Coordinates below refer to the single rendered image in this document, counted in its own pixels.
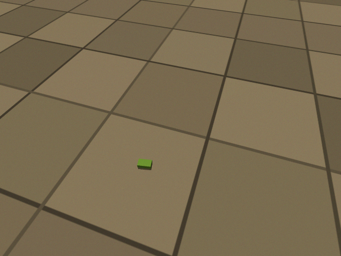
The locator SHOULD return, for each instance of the small box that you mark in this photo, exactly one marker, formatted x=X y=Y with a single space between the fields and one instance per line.
x=144 y=163

